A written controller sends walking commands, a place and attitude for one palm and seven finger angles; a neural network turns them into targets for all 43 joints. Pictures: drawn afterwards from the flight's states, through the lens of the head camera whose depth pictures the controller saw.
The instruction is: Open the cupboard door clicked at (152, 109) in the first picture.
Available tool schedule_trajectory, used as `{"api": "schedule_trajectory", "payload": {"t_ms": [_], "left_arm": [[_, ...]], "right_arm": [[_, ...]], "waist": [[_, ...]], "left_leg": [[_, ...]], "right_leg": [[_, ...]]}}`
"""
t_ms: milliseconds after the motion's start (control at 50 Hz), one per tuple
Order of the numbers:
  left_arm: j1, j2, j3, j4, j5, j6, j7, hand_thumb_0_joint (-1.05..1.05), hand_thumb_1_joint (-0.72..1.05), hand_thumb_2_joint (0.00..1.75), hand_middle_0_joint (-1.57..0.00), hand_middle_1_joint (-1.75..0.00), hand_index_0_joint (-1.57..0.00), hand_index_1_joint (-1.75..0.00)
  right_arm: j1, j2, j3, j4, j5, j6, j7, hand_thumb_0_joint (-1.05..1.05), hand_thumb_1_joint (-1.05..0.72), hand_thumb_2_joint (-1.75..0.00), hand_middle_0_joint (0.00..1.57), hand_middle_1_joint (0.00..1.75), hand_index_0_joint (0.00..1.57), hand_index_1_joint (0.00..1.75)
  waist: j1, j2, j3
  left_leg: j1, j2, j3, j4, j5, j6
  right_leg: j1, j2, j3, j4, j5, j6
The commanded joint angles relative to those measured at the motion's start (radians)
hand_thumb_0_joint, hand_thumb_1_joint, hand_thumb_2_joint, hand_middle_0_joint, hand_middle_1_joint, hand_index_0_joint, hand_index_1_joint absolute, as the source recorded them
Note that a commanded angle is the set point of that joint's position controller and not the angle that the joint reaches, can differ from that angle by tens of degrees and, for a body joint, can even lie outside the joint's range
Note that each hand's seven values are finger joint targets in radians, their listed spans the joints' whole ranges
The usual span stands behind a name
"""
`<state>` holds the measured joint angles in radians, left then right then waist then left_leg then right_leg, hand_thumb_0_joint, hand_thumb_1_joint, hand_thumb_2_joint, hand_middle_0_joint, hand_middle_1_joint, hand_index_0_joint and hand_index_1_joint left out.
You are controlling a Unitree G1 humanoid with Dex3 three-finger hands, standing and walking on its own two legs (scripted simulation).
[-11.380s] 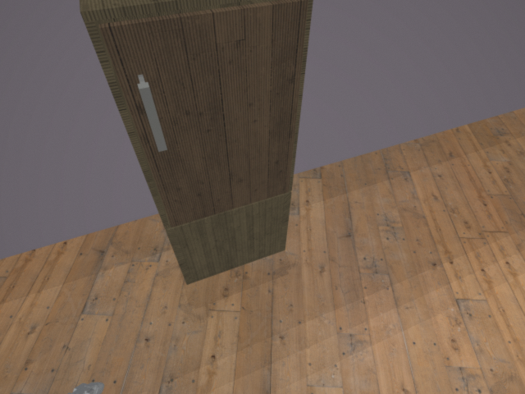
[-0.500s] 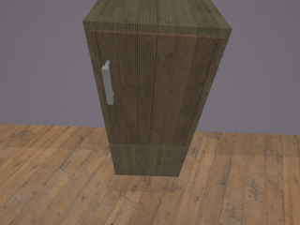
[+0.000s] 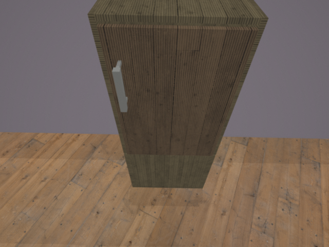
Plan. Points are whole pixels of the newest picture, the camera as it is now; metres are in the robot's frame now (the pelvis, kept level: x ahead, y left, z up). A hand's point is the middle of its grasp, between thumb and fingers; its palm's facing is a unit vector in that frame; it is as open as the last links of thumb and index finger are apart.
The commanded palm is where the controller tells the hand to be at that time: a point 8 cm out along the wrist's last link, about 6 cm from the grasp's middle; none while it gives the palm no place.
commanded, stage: come to a stop and stand still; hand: left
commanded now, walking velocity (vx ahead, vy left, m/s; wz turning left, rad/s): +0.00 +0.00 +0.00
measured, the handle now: (121, 87) +0.54 +0.15 +0.09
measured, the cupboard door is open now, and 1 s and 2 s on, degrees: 0 0 0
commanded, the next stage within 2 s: look again from close up in 0.60 s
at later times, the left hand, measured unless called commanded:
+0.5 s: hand out of the picture +0.04 +0.19 -0.17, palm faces -0.01 -0.98 -0.21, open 7.3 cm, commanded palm none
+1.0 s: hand out of the picture +0.04 +0.17 -0.17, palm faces -0.01 -0.98 -0.19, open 7.3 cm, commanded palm none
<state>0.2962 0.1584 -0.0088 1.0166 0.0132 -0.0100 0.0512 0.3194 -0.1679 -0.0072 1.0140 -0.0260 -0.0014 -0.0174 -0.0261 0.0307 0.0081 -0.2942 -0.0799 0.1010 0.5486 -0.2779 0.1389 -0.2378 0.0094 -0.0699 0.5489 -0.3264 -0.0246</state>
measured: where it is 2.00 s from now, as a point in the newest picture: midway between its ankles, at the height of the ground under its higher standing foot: outside the picture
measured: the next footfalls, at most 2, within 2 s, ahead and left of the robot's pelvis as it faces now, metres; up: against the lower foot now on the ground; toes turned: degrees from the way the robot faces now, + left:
none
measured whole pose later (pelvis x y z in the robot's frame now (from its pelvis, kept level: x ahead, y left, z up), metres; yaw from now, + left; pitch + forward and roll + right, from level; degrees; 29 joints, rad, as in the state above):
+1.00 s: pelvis +0.03 -0.01 +0.01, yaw -1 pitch +0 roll +0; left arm 0.26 0.18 -0.02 1.10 0.01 0.00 0.04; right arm 0.25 -0.16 0.02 1.14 -0.01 -0.03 -0.03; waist 0.00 -0.03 0.04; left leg -0.15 -0.10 0.11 0.38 -0.24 0.12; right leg -0.12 0.00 -0.05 0.43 -0.31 -0.02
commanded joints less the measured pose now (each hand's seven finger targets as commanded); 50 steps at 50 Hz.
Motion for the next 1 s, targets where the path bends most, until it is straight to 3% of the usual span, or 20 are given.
{"api": "schedule_trajectory", "payload": {"t_ms": [0,40,80,120,160,200,240,300,380,540,600,780,980], "left_arm": [[0.046,0.09,0.015,-0.034,0.006,-0.014,-0.002,0.0,0.9,0.9,-0.2,-0.3,-0.2,-0.3],[0.044,0.098,0.017,-0.03,0.001,-0.017,-0.001,0.0,0.9,0.9,-0.2,-0.3,-0.2,-0.3],[0.037,0.102,0.017,-0.027,-0.001,-0.01,0.0,0.0,0.9,0.9,-0.2,-0.3,-0.2,-0.3],[0.033,0.116,0.021,-0.026,-0.001,-0.012,0.001,0.0,0.9,0.9,-0.2,-0.3,-0.2,-0.3],[0.032,0.123,0.02,-0.023,-0.002,-0.008,0.001,0.0,0.9,0.9,-0.2,-0.3,-0.2,-0.3],[0.023,0.127,0.021,-0.017,-0.002,-0.006,0.001,0.0,0.9,0.9,-0.2,-0.3,-0.2,-0.3],[0.027,0.131,0.021,-0.014,-0.004,-0.002,0.004,0.0,0.9,0.9,-0.2,-0.3,-0.2,-0.3],[0.024,0.134,0.02,-0.006,-0.001,0.003,0.003,0.0,0.9,0.9,-0.2,-0.3,-0.2,-0.3],[0.02,0.132,0.015,0.006,-0.002,0.004,-0.001,0.0,0.9,0.9,-0.2,-0.3,-0.2,-0.3],[0.022,0.135,0.013,0.034,-0.002,0.005,-0.002,0.0,0.9,0.9,-0.2,-0.3,-0.2,-0.3],[0.021,0.135,0.013,0.041,-0.001,0.005,0.0,0.0,0.9,0.9,-0.2,-0.3,-0.2,-0.3],[0.021,0.123,0.01,0.059,-0.001,0.004,-0.004,0.0,0.9,0.9,-0.2,-0.3,-0.2,-0.3],[0.021,0.124,0.007,0.064,-0.002,-0.004,-0.005,0.0,0.9,0.9,-0.2,-0.3,-0.2,-0.3]], "right_arm": [[0.007,-0.128,-0.01,-0.068,0.009,-0.033,-0.009,0.0,-0.9,-0.9,0.2,0.3,0.2,0.3],[0.01,-0.138,-0.009,-0.059,0.009,-0.039,-0.012,0.0,-0.9,-0.9,0.2,0.3,0.2,0.3],[0.013,-0.144,-0.008,-0.046,0.009,-0.036,-0.014,0.0,-0.9,-0.9,0.2,0.3,0.2,0.3],[0.004,-0.153,-0.008,-0.041,0.009,-0.04,-0.016,0.0,-0.9,-0.9,0.2,0.3,0.2,0.3],[-0.004,-0.156,-0.006,-0.033,0.01,-0.04,-0.017,0.0,-0.9,-0.9,0.2,0.3,0.2,0.3],[-0.004,-0.158,-0.006,-0.023,0.01,-0.042,-0.02,0.0,-0.9,-0.9,0.2,0.3,0.2,0.3],[-0.014,-0.163,-0.006,-0.015,0.011,-0.04,-0.022,0.0,-0.9,-0.9,0.2,0.3,0.2,0.3],[-0.029,-0.162,-0.005,-0.004,0.012,-0.036,-0.025,0.0,-0.9,-0.9,0.2,0.3,0.2,0.3],[-0.046,-0.165,-0.004,0.009,0.012,-0.036,-0.021,0.0,-0.9,-0.9,0.2,0.3,0.2,0.3],[-0.042,-0.155,-0.001,0.049,0.015,-0.04,-0.027,0.0,-0.9,-0.9,0.2,0.3,0.2,0.3],[-0.032,-0.145,0.0,0.061,0.017,-0.04,-0.029,0.0,-0.9,-0.9,0.2,0.3,0.2,0.3],[-0.027,-0.134,0.002,0.089,0.016,-0.041,-0.026,0.0,-0.9,-0.9,0.2,0.3,0.2,0.3],[-0.024,-0.128,0.005,0.101,0.017,-0.044,-0.025,0.0,-0.9,-0.9,0.2,0.3,0.2,0.3]], "waist": [[0.037,-0.007,0.051],[0.032,-0.032,0.038],[0.026,-0.043,0.05],[0.028,-0.037,0.028],[0.026,-0.036,0.01],[0.025,-0.022,0.005],[0.026,-0.016,-0.006],[0.031,-0.024,0.02],[0.027,-0.042,0.03],[0.028,-0.006,0.015],[0.031,-0.023,0.019],[0.031,-0.035,0.045],[0.029,-0.04,0.035]], "left_leg": [[0.001,0.229,-0.32,-0.259,0.102,-0.074],[0.061,0.218,-0.284,-0.237,0.213,-0.096],[0.079,0.216,-0.279,-0.253,0.19,-0.12],[0.12,0.211,-0.259,-0.235,0.301,-0.123],[0.148,0.211,-0.249,-0.231,0.321,-0.122],[0.176,0.211,-0.241,-0.223,0.417,-0.148],[0.211,0.216,-0.236,-0.213,0.48,-0.149],[0.2,0.22,-0.23,-0.219,0.477,-0.146],[0.182,0.212,-0.22,-0.232,0.355,-0.131],[0.212,0.213,-0.218,-0.231,0.403,-0.119],[0.213,0.216,-0.216,-0.224,0.446,-0.11],[0.168,0.216,-0.226,-0.262,0.262,-0.096],[0.173,0.206,-0.204,-0.241,0.296,-0.085]], "right_leg": [[-0.001,-0.066,0.078,-0.055,0.035,-0.041],[0.003,-0.077,0.097,-0.075,0.071,-0.042],[-0.003,-0.082,0.103,-0.084,0.058,-0.038],[0.005,-0.087,0.106,-0.081,0.099,-0.039],[0.011,-0.091,0.109,-0.087,0.095,-0.033],[0.009,-0.089,0.1,-0.074,0.116,-0.03],[0.002,-0.086,0.103,-0.069,0.099,-0.025],[0.004,-0.09,0.105,-0.084,0.101,-0.021],[0.017,-0.103,0.123,-0.115,0.114,-0.021],[0.033,-0.105,0.118,-0.123,0.129,-0.019],[0.044,-0.105,0.111,-0.125,0.147,-0.019],[0.054,-0.116,0.12,-0.154,0.122,-0.024],[0.072,-0.126,0.131,-0.173,0.176,-0.026]]}}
